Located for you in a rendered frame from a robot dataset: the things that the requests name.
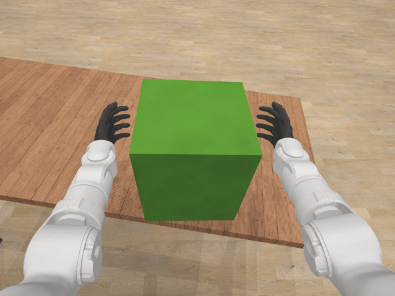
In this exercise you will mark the left robot upper arm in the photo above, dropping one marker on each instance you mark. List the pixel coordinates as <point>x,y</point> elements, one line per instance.
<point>62,258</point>

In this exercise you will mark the left robot forearm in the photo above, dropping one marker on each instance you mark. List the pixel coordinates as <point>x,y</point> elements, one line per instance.
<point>88,194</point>

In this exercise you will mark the carton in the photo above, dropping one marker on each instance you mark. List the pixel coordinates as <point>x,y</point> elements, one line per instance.
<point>194,149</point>

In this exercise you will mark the table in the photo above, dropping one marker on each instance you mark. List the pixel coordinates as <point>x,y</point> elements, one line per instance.
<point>49,115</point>

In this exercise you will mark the right robot forearm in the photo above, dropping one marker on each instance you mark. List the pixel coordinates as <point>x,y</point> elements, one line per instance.
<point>307,190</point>

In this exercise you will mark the right robot upper arm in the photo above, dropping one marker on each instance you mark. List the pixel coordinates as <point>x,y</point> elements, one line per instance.
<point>343,249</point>

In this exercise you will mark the robot left hand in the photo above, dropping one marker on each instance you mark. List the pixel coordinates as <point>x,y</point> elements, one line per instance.
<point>106,128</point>

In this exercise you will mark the robot right hand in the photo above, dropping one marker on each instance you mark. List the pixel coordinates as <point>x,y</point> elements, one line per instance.
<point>281,124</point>

